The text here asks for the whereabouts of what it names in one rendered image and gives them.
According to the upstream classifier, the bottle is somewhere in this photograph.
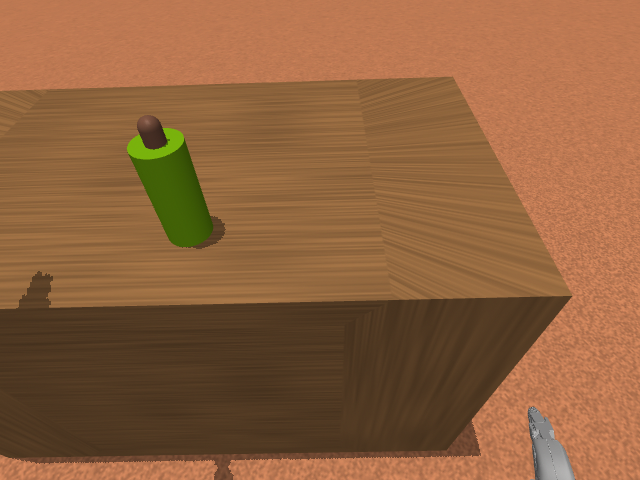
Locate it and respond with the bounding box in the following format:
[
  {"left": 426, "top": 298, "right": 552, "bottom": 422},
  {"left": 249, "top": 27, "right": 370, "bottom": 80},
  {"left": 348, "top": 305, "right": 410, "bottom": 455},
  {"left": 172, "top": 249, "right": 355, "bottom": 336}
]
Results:
[{"left": 127, "top": 115, "right": 213, "bottom": 247}]

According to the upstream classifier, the right robot hand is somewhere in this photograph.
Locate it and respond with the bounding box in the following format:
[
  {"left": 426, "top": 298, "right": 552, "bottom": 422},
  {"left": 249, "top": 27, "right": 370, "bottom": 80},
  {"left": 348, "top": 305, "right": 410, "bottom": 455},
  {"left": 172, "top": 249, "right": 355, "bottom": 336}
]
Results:
[{"left": 528, "top": 407, "right": 575, "bottom": 480}]

